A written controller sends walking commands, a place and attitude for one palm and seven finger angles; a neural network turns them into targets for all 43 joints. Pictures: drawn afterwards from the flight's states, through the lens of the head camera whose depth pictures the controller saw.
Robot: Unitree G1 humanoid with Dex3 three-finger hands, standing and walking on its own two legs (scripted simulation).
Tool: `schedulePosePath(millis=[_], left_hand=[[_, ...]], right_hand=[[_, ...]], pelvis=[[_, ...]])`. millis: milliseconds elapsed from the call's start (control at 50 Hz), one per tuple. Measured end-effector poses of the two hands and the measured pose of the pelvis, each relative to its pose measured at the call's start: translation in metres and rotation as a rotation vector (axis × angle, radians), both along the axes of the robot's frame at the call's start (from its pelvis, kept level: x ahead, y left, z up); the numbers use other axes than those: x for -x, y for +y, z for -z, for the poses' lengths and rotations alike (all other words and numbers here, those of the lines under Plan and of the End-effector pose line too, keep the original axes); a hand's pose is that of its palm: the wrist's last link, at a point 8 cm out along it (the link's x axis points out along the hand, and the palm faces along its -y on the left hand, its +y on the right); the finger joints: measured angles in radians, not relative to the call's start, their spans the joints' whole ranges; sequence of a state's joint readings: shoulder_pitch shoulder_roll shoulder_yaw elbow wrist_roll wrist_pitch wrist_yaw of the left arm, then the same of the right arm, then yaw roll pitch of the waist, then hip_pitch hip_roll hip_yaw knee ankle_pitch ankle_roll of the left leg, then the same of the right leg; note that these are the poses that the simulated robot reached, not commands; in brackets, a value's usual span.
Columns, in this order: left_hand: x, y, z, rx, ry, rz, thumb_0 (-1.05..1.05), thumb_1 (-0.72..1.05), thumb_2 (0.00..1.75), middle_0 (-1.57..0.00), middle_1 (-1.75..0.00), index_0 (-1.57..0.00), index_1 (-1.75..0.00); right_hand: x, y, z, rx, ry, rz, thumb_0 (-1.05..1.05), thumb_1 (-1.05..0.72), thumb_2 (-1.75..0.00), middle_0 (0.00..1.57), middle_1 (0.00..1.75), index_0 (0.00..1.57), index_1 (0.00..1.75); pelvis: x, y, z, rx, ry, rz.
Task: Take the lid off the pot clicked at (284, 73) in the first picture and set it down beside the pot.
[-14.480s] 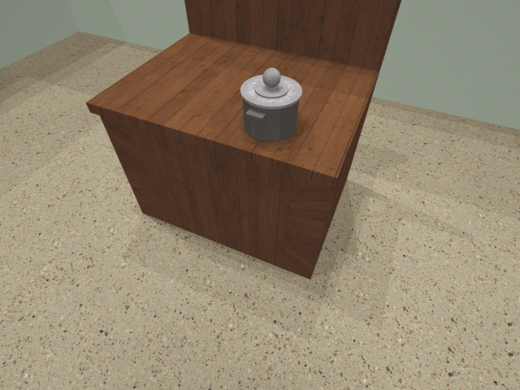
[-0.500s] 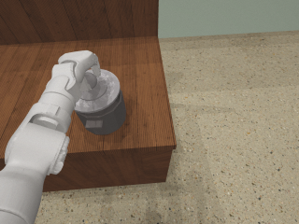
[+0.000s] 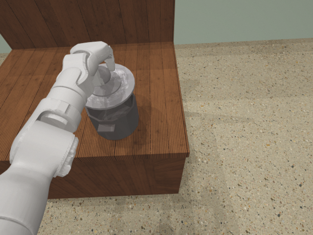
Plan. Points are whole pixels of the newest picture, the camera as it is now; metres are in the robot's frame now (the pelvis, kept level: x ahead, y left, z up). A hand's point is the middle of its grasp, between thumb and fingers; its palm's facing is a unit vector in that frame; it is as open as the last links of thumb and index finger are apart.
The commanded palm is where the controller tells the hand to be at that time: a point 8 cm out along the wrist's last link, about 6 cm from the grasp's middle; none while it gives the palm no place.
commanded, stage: lift the lid straight up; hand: left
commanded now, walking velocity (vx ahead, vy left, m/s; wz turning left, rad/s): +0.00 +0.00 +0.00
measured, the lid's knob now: (101, 75) +0.53 +0.12 +0.11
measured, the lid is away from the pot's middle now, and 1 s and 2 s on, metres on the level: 0.00 0.01 0.13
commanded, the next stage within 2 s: move the lid sideways beside the pot in 0.86 s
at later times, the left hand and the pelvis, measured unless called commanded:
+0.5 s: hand (93, 58) +0.51 +0.12 +0.18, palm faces -0.30 -0.05 -0.95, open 8.1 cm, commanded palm +0.51 +0.13 +0.26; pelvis +0.00 +0.00 +0.00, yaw +0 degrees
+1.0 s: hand (88, 56) +0.50 +0.13 +0.19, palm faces -0.31 -0.05 -0.95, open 8.1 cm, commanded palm +0.51 +0.14 +0.27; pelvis +0.00 +0.01 +0.00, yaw +0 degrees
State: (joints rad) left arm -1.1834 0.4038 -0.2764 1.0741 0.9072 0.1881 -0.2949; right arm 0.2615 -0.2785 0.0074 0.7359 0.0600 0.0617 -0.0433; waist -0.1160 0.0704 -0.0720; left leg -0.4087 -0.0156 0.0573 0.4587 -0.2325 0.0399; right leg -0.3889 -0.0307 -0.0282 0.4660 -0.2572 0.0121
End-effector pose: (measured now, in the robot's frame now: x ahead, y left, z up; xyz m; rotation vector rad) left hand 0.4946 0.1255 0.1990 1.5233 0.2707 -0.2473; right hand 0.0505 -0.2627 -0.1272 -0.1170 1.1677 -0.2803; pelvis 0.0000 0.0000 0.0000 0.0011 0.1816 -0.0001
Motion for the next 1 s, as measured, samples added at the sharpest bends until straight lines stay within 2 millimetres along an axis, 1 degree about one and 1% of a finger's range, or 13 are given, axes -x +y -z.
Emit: schedulePosePath(millis=[120,240,360,500,620,660,760,880,1000], left_hand=[[-0.003,-0.008,-0.013,-0.005,-0.019,0.003,0.00,0.24,0.74,-0.59,-0.97,-0.57,-0.98],[-0.007,-0.010,-0.021,-0.007,-0.016,-0.022,0.00,0.24,0.74,-0.59,-0.97,-0.57,-0.98],[-0.009,-0.009,-0.030,-0.001,-0.021,-0.019,0.00,0.24,0.74,-0.59,-0.97,-0.57,-0.98],[-0.010,-0.002,-0.042,0.000,-0.027,-0.040,0.00,0.24,0.74,-0.59,-0.97,-0.57,-0.98],[-0.009,0.005,-0.049,-0.004,-0.024,-0.042,0.00,0.24,0.74,-0.59,-0.97,-0.57,-0.98],[-0.007,0.005,-0.053,-0.024,-0.028,-0.033,0.00,0.24,0.74,-0.59,-0.97,-0.57,-0.98],[-0.005,0.008,-0.059,-0.005,-0.029,-0.031,0.00,0.24,0.74,-0.59,-0.97,-0.57,-0.98],[-0.004,0.007,-0.056,-0.010,-0.014,-0.035,0.00,0.24,0.74,-0.59,-0.98,-0.57,-0.98],[-0.007,0.008,-0.051,0.014,-0.011,-0.017,0.00,0.24,0.74,-0.59,-0.97,-0.57,-0.98]], right_hand=[[0.012,-0.002,0.000,0.003,0.012,0.012,0.00,-0.91,-0.90,0.20,0.29,0.20,0.30],[0.025,-0.006,0.000,0.011,0.036,0.028,0.00,-0.91,-0.90,0.20,0.29,0.20,0.30],[0.030,-0.010,-0.003,0.025,0.037,0.036,0.00,-0.91,-0.90,0.20,0.29,0.20,0.30],[0.022,-0.012,-0.005,0.028,0.021,0.026,0.01,-0.91,-0.90,0.20,0.29,0.20,0.30],[0.009,-0.010,-0.007,0.033,-0.006,0.004,0.01,-0.91,-0.90,0.20,0.29,0.20,0.30],[0.004,-0.009,-0.008,0.031,-0.017,-0.006,0.00,-0.91,-0.90,0.20,0.29,0.20,0.30],[-0.006,-0.004,-0.008,0.022,-0.034,-0.029,0.00,-0.91,-0.90,0.20,0.29,0.20,0.30],[-0.012,0.001,-0.008,0.014,-0.037,-0.045,0.00,-0.91,-0.90,0.20,0.29,0.20,0.30],[-0.007,0.004,-0.009,0.026,-0.037,-0.038,0.00,-0.91,-0.90,0.20,0.29,0.20,0.30]], pelvis=[[0.001,-0.001,-0.001,-0.002,-0.002,0.003],[0.002,-0.003,-0.001,-0.002,-0.002,0.008],[0.001,-0.004,-0.002,-0.002,-0.003,0.009],[0.000,-0.004,-0.003,-0.001,-0.008,0.007],[-0.001,-0.002,-0.003,-0.001,-0.009,0.001],[-0.001,-0.001,-0.003,0.000,-0.010,-0.004],[-0.001,0.001,-0.003,0.000,-0.014,-0.009],[0.001,0.003,-0.003,0.000,-0.013,-0.012],[0.001,0.006,-0.003,0.001,-0.009,-0.009]])
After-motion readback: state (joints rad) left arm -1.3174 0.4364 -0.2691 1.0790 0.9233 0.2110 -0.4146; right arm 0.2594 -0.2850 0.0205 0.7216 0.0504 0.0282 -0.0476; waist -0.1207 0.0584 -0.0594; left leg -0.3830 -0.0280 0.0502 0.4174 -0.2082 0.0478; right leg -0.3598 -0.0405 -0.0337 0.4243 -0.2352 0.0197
